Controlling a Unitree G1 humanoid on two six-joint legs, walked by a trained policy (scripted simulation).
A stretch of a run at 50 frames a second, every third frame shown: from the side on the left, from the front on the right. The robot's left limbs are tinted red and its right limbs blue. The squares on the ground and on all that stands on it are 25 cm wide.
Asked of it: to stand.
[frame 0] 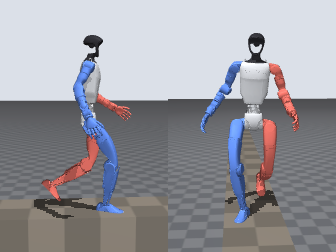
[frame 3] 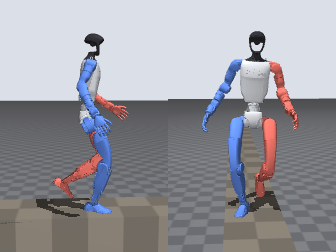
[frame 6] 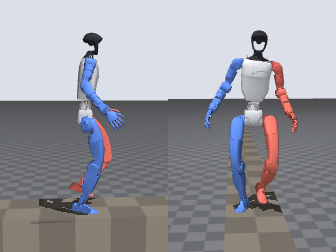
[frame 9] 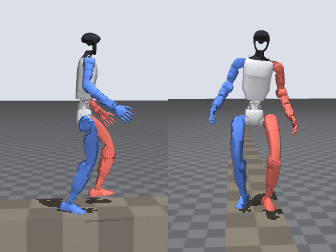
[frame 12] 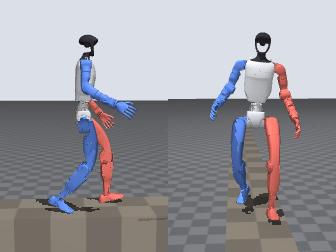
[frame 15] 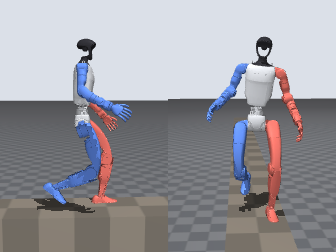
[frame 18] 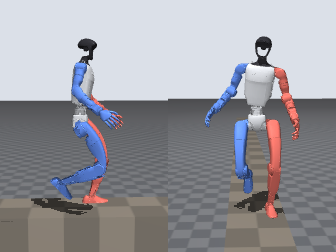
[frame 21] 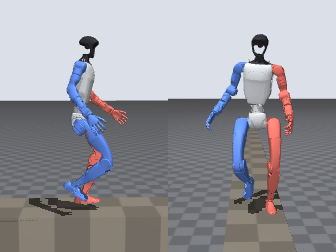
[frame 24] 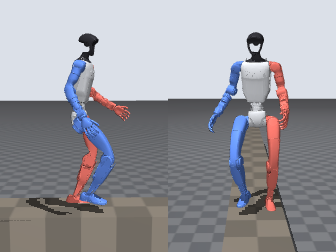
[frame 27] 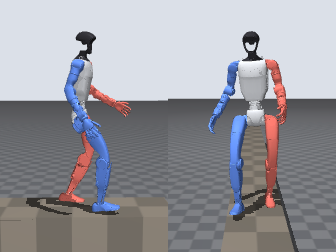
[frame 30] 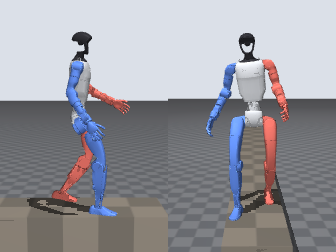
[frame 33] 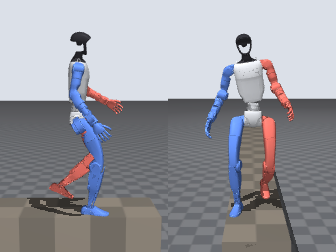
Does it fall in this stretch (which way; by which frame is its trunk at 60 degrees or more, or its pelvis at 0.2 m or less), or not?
no
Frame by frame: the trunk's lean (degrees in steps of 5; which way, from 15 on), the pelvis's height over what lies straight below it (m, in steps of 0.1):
0: 5, 0.7
3: 5, 0.8
6: 10, 0.8
9: 10, 0.8
12: 10, 0.8
15: 10, 0.7
18: 10, 0.7
21: 10, 0.7
24: 10, 0.8
27: 5, 0.8
30: 5, 0.8
33: 10, 0.8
